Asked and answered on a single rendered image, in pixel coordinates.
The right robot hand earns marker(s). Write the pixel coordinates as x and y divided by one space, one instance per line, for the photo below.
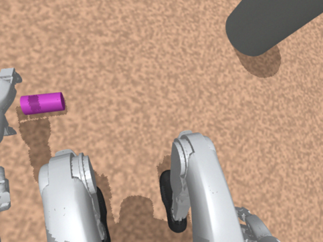
254 229

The left robot arm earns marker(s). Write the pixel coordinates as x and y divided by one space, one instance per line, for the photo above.
5 202

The left robot hand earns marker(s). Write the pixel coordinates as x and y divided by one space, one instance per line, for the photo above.
8 80

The left robot foot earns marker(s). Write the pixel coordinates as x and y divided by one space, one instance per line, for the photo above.
103 213

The right robot foot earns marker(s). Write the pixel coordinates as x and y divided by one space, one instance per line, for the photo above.
166 196

